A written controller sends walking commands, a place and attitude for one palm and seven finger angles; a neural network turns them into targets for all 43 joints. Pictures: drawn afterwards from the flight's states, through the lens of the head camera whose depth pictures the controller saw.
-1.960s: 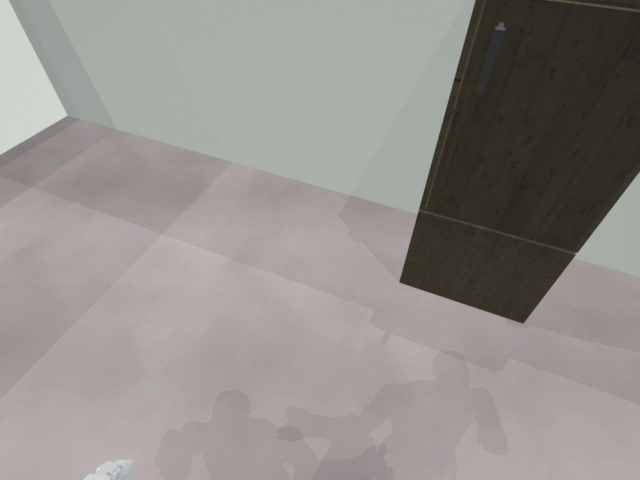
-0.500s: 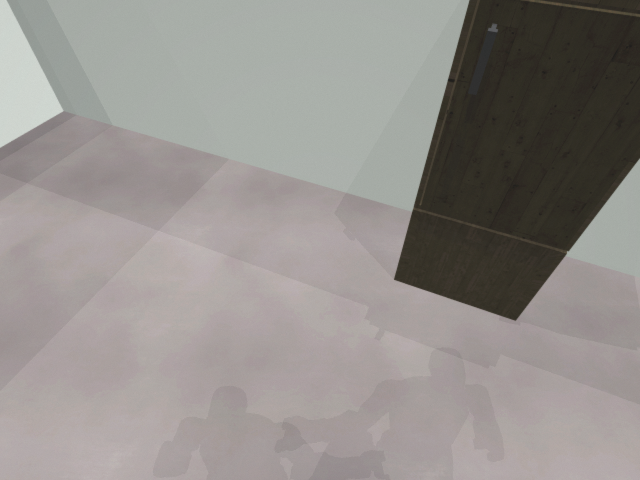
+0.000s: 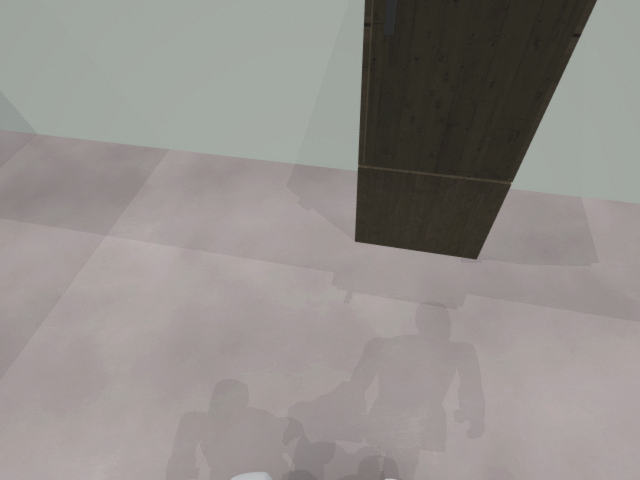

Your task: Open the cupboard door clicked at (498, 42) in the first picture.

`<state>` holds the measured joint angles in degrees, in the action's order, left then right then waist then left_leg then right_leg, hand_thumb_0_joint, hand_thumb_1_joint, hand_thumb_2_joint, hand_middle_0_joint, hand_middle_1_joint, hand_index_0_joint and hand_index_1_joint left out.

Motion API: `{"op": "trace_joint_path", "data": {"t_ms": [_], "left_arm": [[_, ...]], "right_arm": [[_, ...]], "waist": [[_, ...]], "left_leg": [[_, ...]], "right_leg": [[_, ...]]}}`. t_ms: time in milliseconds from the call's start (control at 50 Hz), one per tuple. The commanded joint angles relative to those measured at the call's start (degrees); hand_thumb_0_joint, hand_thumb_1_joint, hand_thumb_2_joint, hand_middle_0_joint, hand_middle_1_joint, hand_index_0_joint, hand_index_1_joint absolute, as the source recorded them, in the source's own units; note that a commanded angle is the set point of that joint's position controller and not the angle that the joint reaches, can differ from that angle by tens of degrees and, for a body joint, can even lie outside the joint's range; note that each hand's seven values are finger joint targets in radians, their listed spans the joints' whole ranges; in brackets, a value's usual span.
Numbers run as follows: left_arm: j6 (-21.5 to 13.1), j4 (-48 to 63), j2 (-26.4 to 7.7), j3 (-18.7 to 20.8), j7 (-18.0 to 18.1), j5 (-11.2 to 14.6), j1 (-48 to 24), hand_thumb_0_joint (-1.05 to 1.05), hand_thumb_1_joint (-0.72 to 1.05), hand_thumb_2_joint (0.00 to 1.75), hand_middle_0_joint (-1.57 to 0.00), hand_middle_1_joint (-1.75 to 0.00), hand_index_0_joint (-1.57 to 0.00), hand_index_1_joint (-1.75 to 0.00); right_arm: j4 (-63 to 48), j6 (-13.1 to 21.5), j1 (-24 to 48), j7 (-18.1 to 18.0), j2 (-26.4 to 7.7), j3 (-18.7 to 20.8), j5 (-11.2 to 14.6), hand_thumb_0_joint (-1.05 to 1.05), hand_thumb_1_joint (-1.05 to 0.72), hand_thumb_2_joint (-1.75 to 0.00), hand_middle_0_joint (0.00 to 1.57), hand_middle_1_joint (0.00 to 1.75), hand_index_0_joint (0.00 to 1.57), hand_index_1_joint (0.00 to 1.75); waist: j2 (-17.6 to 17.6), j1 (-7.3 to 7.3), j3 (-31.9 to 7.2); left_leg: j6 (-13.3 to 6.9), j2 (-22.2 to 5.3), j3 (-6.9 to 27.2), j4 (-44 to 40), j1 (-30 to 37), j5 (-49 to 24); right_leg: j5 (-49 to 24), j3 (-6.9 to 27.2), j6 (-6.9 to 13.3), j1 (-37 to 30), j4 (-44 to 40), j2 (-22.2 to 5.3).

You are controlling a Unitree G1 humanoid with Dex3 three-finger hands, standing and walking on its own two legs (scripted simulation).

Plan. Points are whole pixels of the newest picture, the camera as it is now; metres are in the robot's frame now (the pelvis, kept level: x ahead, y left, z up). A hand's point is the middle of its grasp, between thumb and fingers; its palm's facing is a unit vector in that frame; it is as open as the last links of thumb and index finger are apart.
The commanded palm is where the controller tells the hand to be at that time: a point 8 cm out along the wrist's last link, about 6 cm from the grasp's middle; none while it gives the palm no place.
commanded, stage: walk to a spot facing it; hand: left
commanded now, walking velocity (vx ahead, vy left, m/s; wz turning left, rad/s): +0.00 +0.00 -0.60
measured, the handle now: out of the picture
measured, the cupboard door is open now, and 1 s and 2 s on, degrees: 0 0 0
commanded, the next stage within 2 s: turn to face it in 1.72 s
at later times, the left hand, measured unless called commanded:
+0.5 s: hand out of the picture +0.07 +0.23 -0.15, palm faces -0.17 -0.96 -0.23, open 7.4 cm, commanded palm none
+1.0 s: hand (258, 464) +0.16 +0.12 -0.14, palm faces -0.58 -0.78 -0.23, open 7.4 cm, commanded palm none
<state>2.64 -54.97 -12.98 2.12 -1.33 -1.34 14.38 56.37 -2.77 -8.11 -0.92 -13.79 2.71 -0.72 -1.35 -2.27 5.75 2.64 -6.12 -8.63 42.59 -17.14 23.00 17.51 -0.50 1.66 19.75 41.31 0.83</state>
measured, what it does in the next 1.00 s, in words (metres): steps on the spot, turning right: left foot, then right foot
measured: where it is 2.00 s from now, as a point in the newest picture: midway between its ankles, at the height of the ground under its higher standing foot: outside the picture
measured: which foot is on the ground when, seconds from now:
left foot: up 0.00-0.48, down 0.50-0.96, up 0.98-1.00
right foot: down 0.00-0.50, up 0.52-0.94, down 0.96-1.00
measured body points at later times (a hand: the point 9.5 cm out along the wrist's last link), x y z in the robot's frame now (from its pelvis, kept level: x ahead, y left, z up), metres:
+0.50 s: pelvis -0.04 +0.03 +0.02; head +0.00 +0.04 +0.47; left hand +0.08 +0.28 -0.13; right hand +0.02 -0.25 -0.10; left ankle -0.03 +0.16 -0.72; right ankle +0.03 -0.08 -0.72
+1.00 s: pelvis -0.05 +0.02 +0.01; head -0.04 -0.01 +0.45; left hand +0.19 +0.16 -0.12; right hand -0.21 -0.19 -0.15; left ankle -0.03 +0.15 -0.69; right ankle -0.12 -0.07 -0.72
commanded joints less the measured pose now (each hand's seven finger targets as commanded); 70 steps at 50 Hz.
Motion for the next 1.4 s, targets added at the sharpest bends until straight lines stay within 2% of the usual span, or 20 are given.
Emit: {"op": "trace_joint_path", "data": {"t_ms": [0,120,320,440,460,480,500,540,580,720,840,900,920,940,960,980,1060,1280,1340,1380], "left_arm": [[-1.5,3.9,-14.6,4.0,2.5,0.2,4.6,0.00,0.90,0.90,-0.20,-0.30,-0.20,-0.30],[-2.2,5.2,-10.4,3.5,2.3,0.4,1.9,0.00,0.90,0.90,-0.20,-0.30,-0.20,-0.30],[-1.2,5.1,-11.0,4.3,1.9,-0.2,3.7,0.00,0.90,0.90,-0.20,-0.30,-0.20,-0.30],[-0.3,7.4,-12.0,4.6,1.9,-0.1,-3.1,0.00,0.90,0.90,-0.20,-0.30,-0.20,-0.30],[-0.1,8.3,-10.0,4.3,1.7,0.3,-4.3,0.00,0.90,0.90,-0.20,-0.30,-0.20,-0.30],[0.0,9.0,-6.4,3.7,0.8,0.9,-3.1,0.00,0.90,0.90,-0.20,-0.30,-0.20,-0.30],[0.0,9.4,-7.9,4.4,0.7,0.1,-5.3,0.00,0.90,0.90,-0.20,-0.30,-0.20,-0.30],[0.7,6.9,-10.1,5.8,0.2,-1.0,-1.7,0.00,0.90,0.90,-0.20,-0.30,-0.20,-0.30],[0.9,6.0,-7.9,5.2,-0.7,-0.9,0.8,0.00,0.90,0.90,-0.20,-0.30,-0.20,-0.30],[0.6,8.7,-5.3,3.4,-0.9,0.1,-8.6,0.00,0.90,0.90,-0.20,-0.30,-0.20,-0.30],[-0.1,9.4,-4.1,3.0,-2.2,-0.2,-10.8,0.00,0.90,0.90,-0.20,-0.30,-0.20,-0.30],[-1.2,6.7,-5.1,3.6,-1.8,-0.2,-2.9,0.00,0.90,0.90,-0.20,-0.30,-0.20,-0.30],[-2.2,4.5,-9.9,4.5,-1.1,-0.6,4.0,0.00,0.90,0.90,-0.20,-0.30,-0.20,-0.30],[-2.8,2.6,-17.4,5.9,0.0,-0.4,10.5,0.00,0.90,0.90,-0.20,-0.30,-0.20,-0.30],[-2.7,2.1,-17.3,6.0,1.1,0.7,13.4,0.00,0.90,0.90,-0.20,-0.30,-0.20,-0.30],[-3.1,2.8,-15.5,5.7,1.5,0.6,10.1,0.00,0.90,0.90,-0.20,-0.30,-0.20,-0.30],[-4.8,4.2,-9.4,3.4,1.4,0.0,0.8,0.00,0.90,0.90,-0.20,-0.30,-0.20,-0.30],[-6.1,-0.8,-9.1,2.8,1.9,-0.4,5.5,0.00,0.90,0.90,-0.20,-0.30,-0.20,-0.30],[-5.8,-0.9,-8.0,3.2,1.7,0.2,3.4,0.00,0.90,0.90,-0.20,-0.30,-0.20,-0.30],[-5.2,0.4,-2.3,2.1,0.9,1.0,8.2,0.00,0.90,0.90,-0.20,-0.30,-0.20,-0.30]], "right_arm": [[-6.9,0.9,1.8,-0.3,-6.7,2.3,0.2,0.00,-0.90,-0.90,0.20,0.30,0.20,0.30],[-5.2,1.1,1.2,-0.2,-5.5,2.1,-0.2,0.00,-0.90,-0.90,0.20,0.30,0.20,0.30],[-7.5,1.5,3.3,-0.9,-4.8,1.9,0.2,0.00,-0.90,-0.90,0.20,0.30,0.20,0.30],[-5.7,2.8,-7.8,-1.6,-5.4,1.9,1.1,0.00,-0.90,-0.90,0.20,0.30,0.20,0.30],[-5.1,3.4,-10.9,-2.0,-7.4,2.4,1.0,0.00,-0.90,-0.90,0.20,0.30,0.20,0.30],[-6.2,3.4,-8.4,-2.2,-12.5,3.2,0.0,0.00,-0.90,-0.90,0.20,0.30,0.20,0.30],[-8.2,2.9,-4.4,-2.1,-14.3,3.4,0.1,0.00,-0.90,-0.90,0.20,0.30,0.20,0.30],[-10.3,3.0,3.7,-1.9,-8.2,1.6,-0.3,0.00,-0.90,-0.90,0.20,0.30,0.20,0.30],[-10.9,3.5,4.2,-1.8,-7.7,1.4,-0.5,0.00,-0.90,-0.90,0.20,0.30,0.20,0.30],[-6.6,3.7,-9.0,-1.5,-8.5,2.4,-0.6,0.00,-0.90,-0.90,0.20,0.30,0.20,0.30],[-5.2,3.8,-9.2,-0.4,-10.9,3.3,-1.2,0.00,-0.90,-0.90,0.20,0.30,0.20,0.30],[-4.8,3.7,-7.6,0.0,-10.5,3.0,-1.1,0.00,-0.90,-0.90,0.20,0.30,0.20,0.30],[-5.4,3.7,-7.9,0.6,-7.9,2.3,-0.4,0.00,-0.90,-0.90,0.20,0.30,0.20,0.30],[-9.1,3.7,-3.0,1.2,-3.1,0.7,-0.3,0.00,-0.90,-0.90,0.20,0.30,0.20,0.30],[-11.4,3.8,2.8,1.1,-6.1,0.9,-0.8,0.00,-0.90,-0.90,0.20,0.30,0.20,0.30],[-10.9,4.0,2.3,1.4,-6.6,1.4,-0.7,0.00,-0.90,-0.90,0.20,0.30,0.20,0.30],[-6.5,3.8,-2.7,2.0,-4.8,1.7,-1.4,0.00,-0.90,-0.90,0.20,0.30,0.20,0.30],[-7.9,5.3,1.2,2.7,-2.0,1.1,-0.4,0.00,-0.90,-0.90,0.20,0.30,0.20,0.30],[-2.8,6.5,-14.3,1.1,-5.9,2.1,-0.7,0.00,-0.90,-0.90,0.20,0.30,0.20,0.30],[-0.2,6.6,-24.8,0.0,-15.9,3.7,-1.3,0.00,-0.90,-0.90,0.20,0.30,0.20,0.30]], "waist": [[15.0,-0.03,-6.2],[5.5,1.02,-8.4],[8.9,-1.05,-9.1],[10.0,3.81,-12.9],[4.5,5.64,-13.2],[-12.2,4.56,-10.3],[-12.9,4.17,-5.8],[-6.4,-0.54,-3.2],[-4.8,-1.63,-4.0],[-8.0,4.76,-4.1],[-10.7,5.28,-4.0],[-4.4,0.65,-6.5],[7.2,-2.41,-10.5],[24.6,-6.04,-9.8],[18.7,-7.45,-7.8],[14.7,-5.28,-5.8],[8.3,1.52,-1.2],[8.6,1.14,0.0],[1.6,8.04,-7.4],[-22.4,8.84,-16.8]], "left_leg": [[-0.3,2.2,10.7,23.5,-15.3,5.1],[1.2,2.2,10.5,21.3,-13.9,-4.0],[0.8,4.5,10.8,6.8,-10.1,1.2],[-2.1,7.0,9.9,-18.6,10.7,-5.1],[-4.0,2.0,14.4,-25.1,19.3,-5.2],[-7.5,-12.3,29.8,-32.5,22.7,1.5],[-10.7,-21.6,33.6,-33.0,10.9,-1.8],[-10.5,-14.8,23.7,-30.9,0.7,-8.5],[-9.2,-9.1,13.4,-27.7,2.6,-15.4],[-11.6,-11.9,9.8,-22.2,16.5,-34.6],[-10.1,-15.6,7.5,-25.1,9.4,-5.7],[-5.6,-13.4,2.1,-13.8,1.4,1.2],[-2.1,-9.4,-4.3,1.2,-8.8,3.7],[1.1,-0.2,-4.3,19.9,-27.5,17.0],[0.0,-1.1,4.6,24.4,-30.8,12.5],[-0.5,-3.1,6.8,24.9,-30.5,6.0],[1.3,-3.3,5.6,19.6,-21.1,-4.2],[0.0,0.1,3.0,-2.4,-9.9,-9.4],[-0.9,1.6,3.3,-13.7,13.9,-12.7],[-7.8,-23.2,34.8,-26.5,29.0,-7.9]], "right_leg": [[-14.4,27.2,6.8,-8.6,-26.5,-18.4],[-14.1,22.6,6.6,-9.8,-23.6,-12.1],[-9.4,29.7,8.1,-10.8,-24.7,-10.3],[-9.6,29.5,3.6,-1.2,-21.9,-6.0],[-2.1,24.2,0.3,7.3,-16.7,-1.1],[8.4,13.4,-2.6,19.7,-2.4,6.9],[12.5,7.2,-4.7,19.8,11.6,4.2],[5.6,7.7,-5.9,13.8,25.3,1.9],[2.3,4.6,-6.2,14.1,31.7,1.4],[6.0,-0.3,-6.9,16.3,16.0,-2.8],[9.2,-5.0,-4.3,4.4,0.6,-3.1],[2.3,-7.6,-2.0,-12.1,-12.5,-0.5],[7.6,1.8,1.1,-25.7,-19.7,-7.7],[11.3,29.1,7.7,-31.8,-27.5,-22.2],[9.3,32.7,10.7,-28.2,-30.4,-24.7],[13.8,28.8,10.9,-25.2,-30.8,-22.6],[2.3,15.3,8.0,-11.9,-29.6,-15.2],[-11.4,12.4,7.2,-10.9,-26.8,-13.6],[-17.7,8.1,3.9,-5.1,-8.1,-7.7],[17.2,0.1,-0.7,13.6,25.5,3.4]]}}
